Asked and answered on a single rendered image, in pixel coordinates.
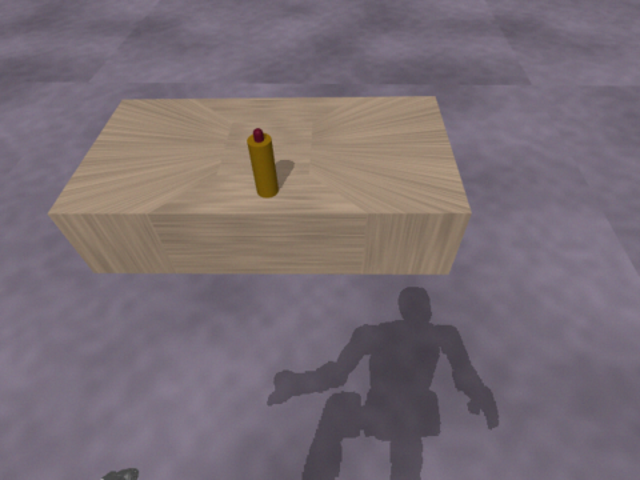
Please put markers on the bottle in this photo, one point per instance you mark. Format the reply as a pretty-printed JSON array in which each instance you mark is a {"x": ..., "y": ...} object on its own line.
[{"x": 263, "y": 163}]

